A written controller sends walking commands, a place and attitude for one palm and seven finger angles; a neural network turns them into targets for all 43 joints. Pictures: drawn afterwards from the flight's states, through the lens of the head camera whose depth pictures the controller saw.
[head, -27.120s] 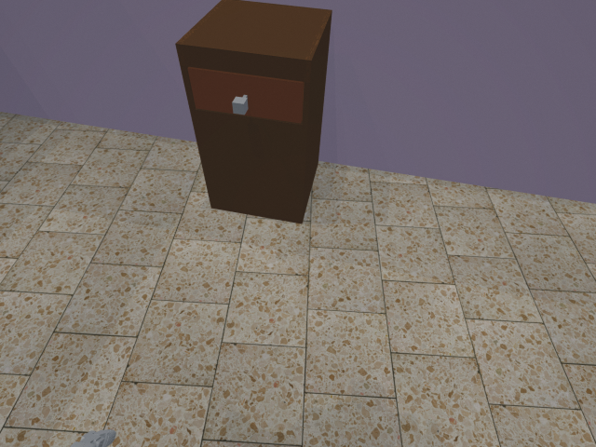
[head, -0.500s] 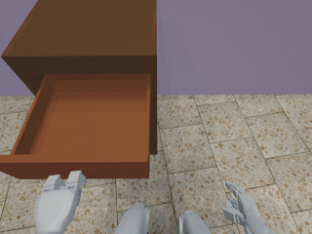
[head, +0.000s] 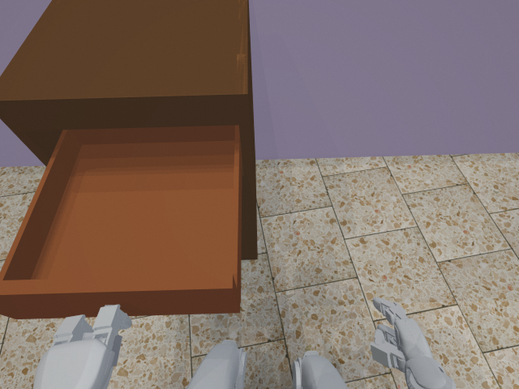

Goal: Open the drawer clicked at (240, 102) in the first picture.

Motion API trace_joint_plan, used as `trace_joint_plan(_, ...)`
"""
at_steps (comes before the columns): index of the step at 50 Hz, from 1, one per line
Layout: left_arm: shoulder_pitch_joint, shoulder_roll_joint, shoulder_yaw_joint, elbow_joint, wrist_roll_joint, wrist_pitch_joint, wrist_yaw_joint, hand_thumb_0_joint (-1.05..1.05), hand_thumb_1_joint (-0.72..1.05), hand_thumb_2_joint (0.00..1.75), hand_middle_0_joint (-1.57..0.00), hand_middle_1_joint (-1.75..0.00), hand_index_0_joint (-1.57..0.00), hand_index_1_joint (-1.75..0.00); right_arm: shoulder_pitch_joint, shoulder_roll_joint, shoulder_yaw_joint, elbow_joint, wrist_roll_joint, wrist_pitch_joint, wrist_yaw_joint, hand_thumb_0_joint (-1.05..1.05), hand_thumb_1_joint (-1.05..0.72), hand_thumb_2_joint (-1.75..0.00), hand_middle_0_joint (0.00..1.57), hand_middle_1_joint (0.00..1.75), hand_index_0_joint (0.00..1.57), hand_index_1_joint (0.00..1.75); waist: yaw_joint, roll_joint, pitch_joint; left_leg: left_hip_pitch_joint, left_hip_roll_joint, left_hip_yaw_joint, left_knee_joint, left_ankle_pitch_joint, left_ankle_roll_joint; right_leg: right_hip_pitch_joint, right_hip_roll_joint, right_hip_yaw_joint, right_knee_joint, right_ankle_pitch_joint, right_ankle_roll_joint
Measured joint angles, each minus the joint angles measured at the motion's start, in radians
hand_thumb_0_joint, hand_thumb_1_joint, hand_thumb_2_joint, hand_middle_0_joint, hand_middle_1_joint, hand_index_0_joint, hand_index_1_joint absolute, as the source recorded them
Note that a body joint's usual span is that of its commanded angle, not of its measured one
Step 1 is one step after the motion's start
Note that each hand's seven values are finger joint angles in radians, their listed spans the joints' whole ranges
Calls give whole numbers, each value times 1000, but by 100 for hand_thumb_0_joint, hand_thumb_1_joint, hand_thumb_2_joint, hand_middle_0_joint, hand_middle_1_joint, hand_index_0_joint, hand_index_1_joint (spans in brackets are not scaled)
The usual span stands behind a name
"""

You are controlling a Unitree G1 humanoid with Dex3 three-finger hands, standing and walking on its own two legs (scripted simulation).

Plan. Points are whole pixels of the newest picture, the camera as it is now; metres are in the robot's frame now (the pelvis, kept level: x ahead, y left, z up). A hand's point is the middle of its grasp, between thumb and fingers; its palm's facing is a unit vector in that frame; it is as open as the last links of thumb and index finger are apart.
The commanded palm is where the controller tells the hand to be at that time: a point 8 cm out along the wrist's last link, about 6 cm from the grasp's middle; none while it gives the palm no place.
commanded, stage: open the thumb to release the handle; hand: left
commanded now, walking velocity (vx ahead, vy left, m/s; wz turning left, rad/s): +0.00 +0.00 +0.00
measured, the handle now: (103, 334) +0.19 +0.26 -0.04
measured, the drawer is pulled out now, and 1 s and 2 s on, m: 0.30 0.30 0.30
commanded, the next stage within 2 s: lift the hand off the handle in 0.60 s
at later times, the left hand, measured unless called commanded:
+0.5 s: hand (95, 371) +0.15 +0.25 -0.05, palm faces -0.11 -0.08 -0.99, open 10.3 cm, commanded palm +0.13 +0.25 +0.00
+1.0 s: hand (98, 364) +0.16 +0.26 -0.05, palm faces -0.06 -0.07 -1.00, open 13.6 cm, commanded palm +0.15 +0.26 +0.00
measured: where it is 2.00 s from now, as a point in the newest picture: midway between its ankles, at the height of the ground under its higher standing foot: outside the picture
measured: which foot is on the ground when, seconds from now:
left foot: down 0.00-1.00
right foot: down 0.00-1.00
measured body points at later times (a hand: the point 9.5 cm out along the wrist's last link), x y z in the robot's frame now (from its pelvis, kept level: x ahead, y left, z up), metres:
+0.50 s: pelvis +0.00 +0.00 +0.00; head +0.10 -0.01 +0.43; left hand +0.15 +0.26 +0.01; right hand +0.22 -0.20 -0.12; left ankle +0.01 +0.10 -0.61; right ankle +0.00 -0.09 -0.61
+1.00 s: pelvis -0.02 -0.01 -0.01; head +0.08 -0.02 +0.43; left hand +0.15 +0.26 +0.00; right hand +0.20 -0.23 -0.12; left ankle +0.01 +0.10 -0.61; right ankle +0.00 -0.09 -0.61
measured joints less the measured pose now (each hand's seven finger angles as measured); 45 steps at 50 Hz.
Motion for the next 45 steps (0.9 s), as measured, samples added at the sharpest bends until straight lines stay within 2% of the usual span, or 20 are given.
trace_joint_plan(6,14,1,6,-14,6,-23,5,8,52,63,-42,-135,-21,-135,-6,6,3,-3,-4,0,4,1,-90,-90,20,30,20,30,8,-5,-1,-9,-2,0,4,-7,1,-8,-1,0,3,-7,2)
trace_joint_plan(11,-10,17,-1,-15,35,-49,34,5,48,68,-41,-134,-23,-134,-6,-9,-1,2,-11,-5,-4,1,-90,-90,20,30,20,30,29,4,1,-43,-11,-12,25,-9,2,-35,-10,-14,21,-15,3)
trace_joint_plan(16,-28,23,-5,-19,29,-41,39,2,41,68,-40,-132,-29,-132,-11,-9,-6,13,-6,-1,-11,1,-90,-90,20,30,20,30,41,9,7,-57,-15,-14,33,-7,2,-47,-15,-16,31,-16,3)
trace_joint_plan(21,-44,25,-12,-10,20,-26,40,1,24,61,-38,-129,-34,-128,-6,-1,-3,18,1,0,-22,1,-90,-90,20,30,20,30,40,12,11,-52,-15,-15,25,1,-1,-43,-15,-18,25,-9,1)
trace_joint_plan(29,-60,24,-13,24,9,-8,39,0,-18,43,-34,-123,-34,-124,8,-1,-2,27,7,0,-31,1,-90,-90,20,30,20,30,29,13,13,-29,-10,-16,7,14,-6,-23,-10,-17,8,5,-4)
trace_joint_plan(33,-68,29,-10,39,13,-10,42,0,-34,36,-33,-122,-34,-122,12,-8,-7,31,7,-1,-34,1,-90,-90,20,30,20,30,22,14,11,-25,-9,-20,5,18,-9,-19,-9,-21,6,9,-7)
trace_joint_plan(38,-84,30,-8,60,9,-11,48,0,-43,32,-33,-120,-33,-121,13,-17,-13,39,9,-7,-38,1,-90,-90,20,30,20,30,19,13,10,-27,-7,-22,7,23,-11,-21,-7,-23,7,14,-9)
trace_joint_plan(45,-124,36,-7,87,14,-14,62,0,-47,30,-32,-120,-34,-122,9,-21,-18,49,13,-13,-42,1,-90,-90,20,30,20,30,18,15,15,-41,-6,-27,19,27,-14,-32,-6,-30,18,18,-11)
